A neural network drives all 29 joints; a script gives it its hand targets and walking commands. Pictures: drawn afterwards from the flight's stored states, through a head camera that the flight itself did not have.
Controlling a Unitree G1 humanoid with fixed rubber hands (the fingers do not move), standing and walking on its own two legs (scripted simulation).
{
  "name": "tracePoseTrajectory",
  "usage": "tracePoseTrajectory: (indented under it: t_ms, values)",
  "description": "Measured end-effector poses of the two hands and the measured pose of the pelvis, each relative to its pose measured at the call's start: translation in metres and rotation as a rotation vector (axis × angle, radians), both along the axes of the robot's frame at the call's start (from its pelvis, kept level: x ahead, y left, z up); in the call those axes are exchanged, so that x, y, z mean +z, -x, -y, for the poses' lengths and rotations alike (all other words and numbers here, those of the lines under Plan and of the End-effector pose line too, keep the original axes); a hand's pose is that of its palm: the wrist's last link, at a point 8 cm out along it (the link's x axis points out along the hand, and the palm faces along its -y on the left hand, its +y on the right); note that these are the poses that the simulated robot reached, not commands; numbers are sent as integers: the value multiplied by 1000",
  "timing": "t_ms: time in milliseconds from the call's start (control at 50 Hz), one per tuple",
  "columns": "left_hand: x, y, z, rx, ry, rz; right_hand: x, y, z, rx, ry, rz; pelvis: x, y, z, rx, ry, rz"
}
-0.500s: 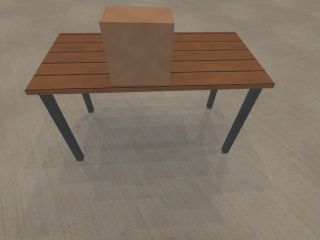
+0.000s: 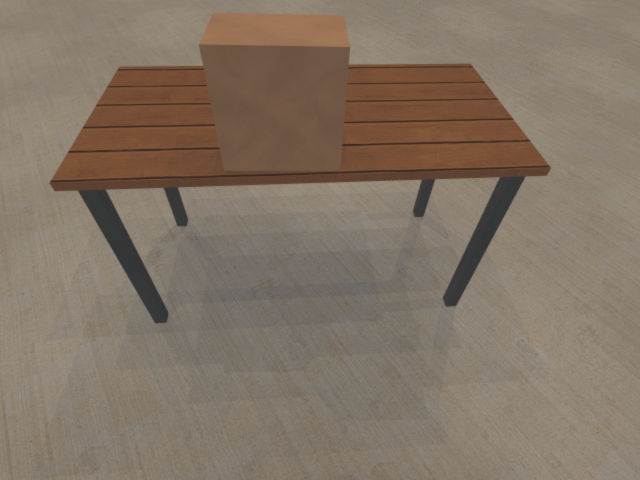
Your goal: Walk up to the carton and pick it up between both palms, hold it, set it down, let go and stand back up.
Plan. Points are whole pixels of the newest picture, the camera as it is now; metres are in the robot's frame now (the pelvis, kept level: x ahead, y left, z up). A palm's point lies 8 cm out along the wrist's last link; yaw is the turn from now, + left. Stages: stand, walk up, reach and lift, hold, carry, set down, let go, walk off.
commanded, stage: stand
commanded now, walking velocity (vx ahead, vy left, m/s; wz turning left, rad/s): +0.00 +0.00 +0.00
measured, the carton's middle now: (280, 97) +0.87 +0.10 +0.04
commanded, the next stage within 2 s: walk up in 0.08 s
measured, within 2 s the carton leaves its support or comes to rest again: neither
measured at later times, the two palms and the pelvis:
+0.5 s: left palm out of the picture -0.02 +0.23 -0.16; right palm out of the picture +0.00 -0.22 -0.16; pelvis +0.03 +0.00 -0.02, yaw +6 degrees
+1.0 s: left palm (127, 423) +0.24 +0.28 -0.13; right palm (463, 454) +0.21 -0.21 -0.16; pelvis +0.18 +0.03 -0.03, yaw +9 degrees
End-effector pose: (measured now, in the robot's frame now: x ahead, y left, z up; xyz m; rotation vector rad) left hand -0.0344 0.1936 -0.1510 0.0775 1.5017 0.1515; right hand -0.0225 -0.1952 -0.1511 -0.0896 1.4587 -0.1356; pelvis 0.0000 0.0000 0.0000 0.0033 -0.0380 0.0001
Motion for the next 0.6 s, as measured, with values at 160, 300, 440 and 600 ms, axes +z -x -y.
tracePoseTrajectory:
  t_ms: [160,300,440,600]
  values:
    - [0,-2,-2,-3,0,4,1,-2,0,-5,4,6,0,-1,-1,0,1,-1]
    - [-1,-4,0,-6,7,11,1,-3,0,-9,7,14,-1,-2,-2,3,2,-2]
    - [-6,-16,-24,32,-64,114,-9,-5,19,-7,33,-1,-15,-20,0,57,13,-9]
    - [-15,-2,-58,128,-114,58,-7,-96,24,156,94,90,-27,-57,-21,142,29,9]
